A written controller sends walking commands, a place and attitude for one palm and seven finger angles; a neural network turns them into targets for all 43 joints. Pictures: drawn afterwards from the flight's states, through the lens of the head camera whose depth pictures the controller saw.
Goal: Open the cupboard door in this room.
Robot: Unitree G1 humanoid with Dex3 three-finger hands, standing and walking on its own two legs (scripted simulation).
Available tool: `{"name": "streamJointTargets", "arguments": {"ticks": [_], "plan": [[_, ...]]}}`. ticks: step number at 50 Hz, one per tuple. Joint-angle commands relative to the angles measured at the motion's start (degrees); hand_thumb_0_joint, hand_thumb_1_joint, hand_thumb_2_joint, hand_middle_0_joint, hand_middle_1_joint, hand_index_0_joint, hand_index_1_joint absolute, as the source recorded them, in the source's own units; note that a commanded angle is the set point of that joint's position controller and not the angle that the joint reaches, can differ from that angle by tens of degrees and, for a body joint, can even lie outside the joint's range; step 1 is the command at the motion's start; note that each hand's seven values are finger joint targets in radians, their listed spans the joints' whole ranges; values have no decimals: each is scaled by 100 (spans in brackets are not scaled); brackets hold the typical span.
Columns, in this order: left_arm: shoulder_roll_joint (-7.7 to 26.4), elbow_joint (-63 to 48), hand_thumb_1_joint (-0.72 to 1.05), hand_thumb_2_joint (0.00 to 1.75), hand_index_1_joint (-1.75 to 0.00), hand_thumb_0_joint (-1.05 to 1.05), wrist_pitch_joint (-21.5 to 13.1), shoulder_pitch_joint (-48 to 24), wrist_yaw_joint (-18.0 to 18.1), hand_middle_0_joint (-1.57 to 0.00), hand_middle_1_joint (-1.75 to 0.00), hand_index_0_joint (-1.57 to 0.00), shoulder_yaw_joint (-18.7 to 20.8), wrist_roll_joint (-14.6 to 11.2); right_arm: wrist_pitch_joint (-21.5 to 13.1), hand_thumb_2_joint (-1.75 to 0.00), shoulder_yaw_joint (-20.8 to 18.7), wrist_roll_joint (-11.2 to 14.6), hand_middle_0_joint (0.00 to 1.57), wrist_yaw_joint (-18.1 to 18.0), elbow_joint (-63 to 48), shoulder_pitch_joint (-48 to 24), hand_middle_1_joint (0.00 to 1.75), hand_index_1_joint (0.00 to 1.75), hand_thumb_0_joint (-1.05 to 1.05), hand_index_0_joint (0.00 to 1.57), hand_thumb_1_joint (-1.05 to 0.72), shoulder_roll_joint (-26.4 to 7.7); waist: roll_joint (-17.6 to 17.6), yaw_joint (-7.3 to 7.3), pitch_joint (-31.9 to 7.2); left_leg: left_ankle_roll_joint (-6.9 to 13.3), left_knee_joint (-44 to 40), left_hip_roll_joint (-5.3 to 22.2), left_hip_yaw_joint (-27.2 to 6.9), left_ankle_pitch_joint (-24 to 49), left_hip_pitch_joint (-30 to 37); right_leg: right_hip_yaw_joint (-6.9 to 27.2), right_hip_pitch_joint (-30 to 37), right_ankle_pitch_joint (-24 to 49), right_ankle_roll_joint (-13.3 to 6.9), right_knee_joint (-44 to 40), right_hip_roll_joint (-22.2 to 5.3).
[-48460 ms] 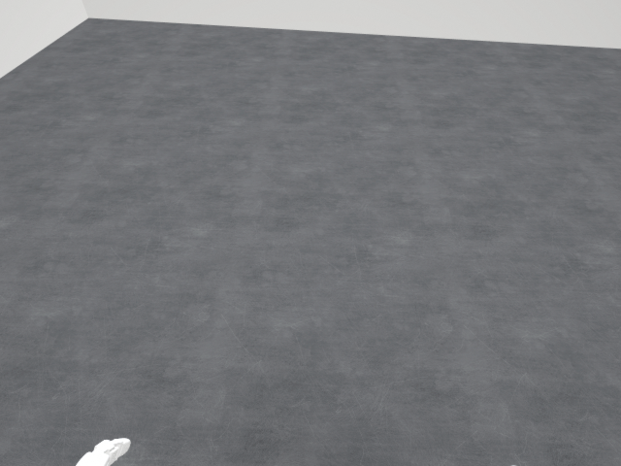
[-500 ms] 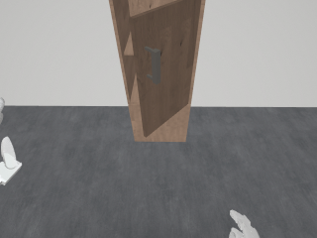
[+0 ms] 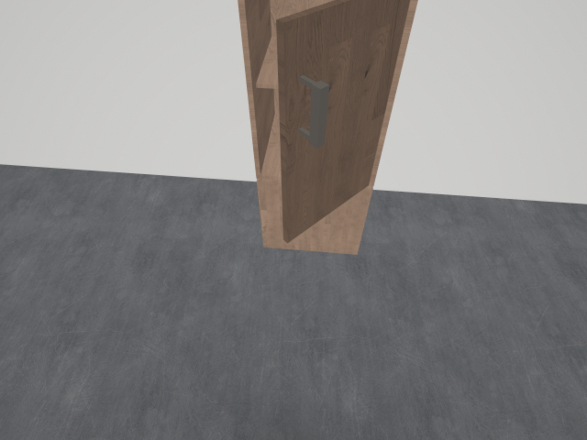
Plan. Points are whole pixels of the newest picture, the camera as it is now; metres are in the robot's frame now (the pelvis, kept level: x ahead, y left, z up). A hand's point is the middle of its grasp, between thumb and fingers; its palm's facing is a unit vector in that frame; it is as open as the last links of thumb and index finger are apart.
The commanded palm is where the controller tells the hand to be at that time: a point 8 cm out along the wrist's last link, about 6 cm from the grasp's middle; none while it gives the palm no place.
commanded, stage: let the arm hang, fingers relaxed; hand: left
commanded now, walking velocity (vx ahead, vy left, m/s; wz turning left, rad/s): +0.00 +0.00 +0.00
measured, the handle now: (311, 112) +0.69 +0.01 +0.08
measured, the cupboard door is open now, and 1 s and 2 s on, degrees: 48 48 48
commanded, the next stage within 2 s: look to check the result in 0.64 s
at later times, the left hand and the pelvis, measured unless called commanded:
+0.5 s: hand out of the picture +0.00 +0.19 -0.17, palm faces +0.01 -0.98 -0.18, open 7.3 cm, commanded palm none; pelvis +0.00 +0.03 +0.00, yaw -2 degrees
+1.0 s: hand out of the picture +0.02 +0.21 -0.17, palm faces +0.00 -0.98 -0.21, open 7.4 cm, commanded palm none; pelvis +0.02 +0.03 +0.00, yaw -2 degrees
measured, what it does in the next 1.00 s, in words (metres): stands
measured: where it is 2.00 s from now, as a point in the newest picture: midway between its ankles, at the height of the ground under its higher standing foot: outside the picture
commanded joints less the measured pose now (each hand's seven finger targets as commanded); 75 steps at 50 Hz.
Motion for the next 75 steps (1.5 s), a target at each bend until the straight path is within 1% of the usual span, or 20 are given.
{"name": "streamJointTargets", "arguments": {"ticks": [1, 6, 7, 14, 15, 19, 20, 26, 31, 35, 38, 42, 43, 47, 49, 55, 69, 70, 72, 75], "plan": [[653, 96, 90, 90, -30, 0, -173, -24, 73, -20, -30, -20, 115, 1, -129, -90, -169, 5, 20, -45, -2, 362, 30, 30, 0, 20, -90, -491, -314, -57, 79, 212, -704, 322, -380, -328, -201, 1218, 83, -1202, 124, -1108, -877], [615, 490, 90, 90, -30, 0, -175, 75, 99, -20, -30, -20, 94, -15, -141, -90, -147, 3, 20, -58, 348, 566, 30, 30, 0, 20, -90, -406, -290, -60, 186, 248, -802, 320, -329, -330, -84, 1244, -72, -1364, 130, -1172, -843], [623, 546, 90, 90, -30, 0, -168, 105, 108, -20, -30, -20, 100, -13, -145, -90, -147, 11, 20, -57, 393, 594, 30, 30, 0, 20, -90, -392, -157, -39, 209, 252, -857, 327, -336, -360, -122, 1222, -58, -1365, 136, -1136, -820], [476, 807, 90, 90, -30, 0, -157, 299, 126, -20, -30, -20, 63, -19, -191, -90, -104, 12, 20, -81, 604, 675, 30, 30, 0, 20, -90, -263, -216, 9, 282, 274, -1070, 359, -355, -358, -224, 1154, 61, -1022, 154, -923, -767], [458, 815, 90, 90, -30, 0, -162, 318, 130, -20, -30, -20, 67, -23, -201, -90, -102, 14, 20, -88, 623, 710, 30, 30, 0, 20, -90, -243, -146, 11, 224, 274, -1078, 362, -349, -325, -220, 1163, 118, -933, 153, -899, -764], [363, 887, 90, 90, -30, 0, -148, 393, 142, -20, -30, -20, 54, -17, -205, -90, -92, 15, 20, -99, 682, 712, 30, 30, 0, 20, -90, -153, -6, 27, 418, 271, -1160, 366, -384, -434, -335, 1120, 44, -881, 160, -815, -743], [324, 901, 90, 90, -30, 0, -157, 422, 143, -20, -30, -20, 52, -19, -215, -90, -93, 15, 20, -109, 673, 719, 30, 30, 0, 20, -90, -153, 89, 19, 358, 274, -1174, 375, -404, -403, -311, 1137, 73, -768, 153, -776, -723], [234, 946, 90, 90, -30, 0, -164, 482, 151, -20, -30, -20, 58, -11, -246, -90, -112, 26, 20, -127, 676, 737, 30, 30, 0, 20, -90, -115, 133, 26, 330, 277, -1228, 398, -433, -432, -365, 1093, 163, -535, 168, -660, -716], [208, 940, 90, 90, -30, 0, -180, 515, 153, -20, -30, -20, 59, -7, -248, -90, -130, 32, 20, -130, 672, 730, 30, 30, 0, 20, -90, -113, -48, -1, 311, 278, -1134, 382, -384, -286, -233, 1108, 91, -493, 170, -665, -732], [188, 937, 90, 90, -30, 0, -191, 507, 158, -20, -30, -20, 55, -6, -267, -90, -139, 39, 20, -137, 658, 673, 30, 30, 0, 20, -90, -137, 36, -6, 277, 286, -1150, 425, -425, -135, -172, 1088, 112, -243, 173, -571, -714], [234, 917, 90, 90, -30, 0, -196, 488, 157, -20, -30, -20, 66, 2, -273, -90, -155, 44, 20, -134, 654, 613, 30, 30, 0, 20, -90, -200, -92, -13, 270, 294, -1143, 439, -432, -148, -149, 1080, 106, -275, 175, -558, -718], [319, 889, 90, 90, -30, 0, -225, 460, 157, -20, -30, -20, 85, 2, -307, -90, -174, 63, 20, -140, 628, 491, 30, 30, 0, 20, -90, -328, -32, 2, 121, 306, -1098, 459, -427, 209, 36, 1078, 196, 24, 162, -513, -733], [325, 893, 90, 90, -30, 0, -222, 421, 154, -20, -30, -20, 83, 2, -308, -90, -173, 56, 20, -136, 639, 480, 30, 30, 0, 20, -90, -294, -136, -11, 122, 301, -1104, 466, -423, 205, 33, 1065, 215, 13, 168, -515, -745], [414, 867, 90, 90, -30, 0, -237, 359, 149, -20, -30, -20, 88, 2, -308, -90, -194, 66, 20, -131, 623, 342, 30, 30, 0, 20, -90, -420, -73, -5, 181, 296, -1094, 454, -399, 242, 94, 1096, 185, 8, 163, -570, -749], [467, 871, 90, 90, -30, 0, -248, 278, 141, -20, -30, -20, 86, 2, -317, -90, -179, 57, 20, -127, 647, 304, 30, 30, 0, 20, -90, -448, -155, -19, 161, 295, -1123, 463, -411, 347, 110, 1112, 256, 104, 156, -578, -774], [626, 833, 90, 90, -30, 0, -269, 105, 123, -20, -30, -20, 95, -4, -340, -90, -196, 54, 20, -123, 629, 67, 30, 30, 0, 20, -90, -640, -22, -10, 52, 276, -1144, 492, -404, 583, 253, 1115, 391, 348, 149, -604, -804], [1027, 779, 90, 90, -30, 0, -300, -380, 90, -20, -30, -20, 112, -6, -367, -90, -207, 51, 20, -98, 596, -392, 30, 30, 0, 20, -90, -1049, -21, -1, -167, 246, -1260, 546, -456, 933, 496, 1139, 652, 713, 129, -701, -848], [1019, 768, 90, 90, -30, 0, -286, -414, 88, -20, -30, -20, 114, -7, -351, -90, -211, 48, 20, -107, 596, -409, 30, 30, 0, 20, -90, -1049, -51, -8, -114, 228, -1244, 575, -398, 875, 541, 1205, 551, 731, 125, -714, -825], [694, 778, 90, 90, -30, 0, -190, -271, 107, -20, -30, -20, 91, -9, -280, -90, -157, 47, 20, -131, 619, -194, 30, 30, 0, 20, -90, -658, -111, -25, -187, 171, -1001, 592, -207, 948, 615, 1240, 419, 1064, 165, -544, -834], [840, 664, 90, 90, -30, 0, -80, -308, 83, -20, -30, -20, 192, 10, -198, -90, -233, 45, 20, -167, 509, -135, 30, 30, 0, 20, -90, -747, -146, -46, -130, 137, -729, 629, 16, 777, 547, 1404, 214, 1339, 111, -272, -842]]}}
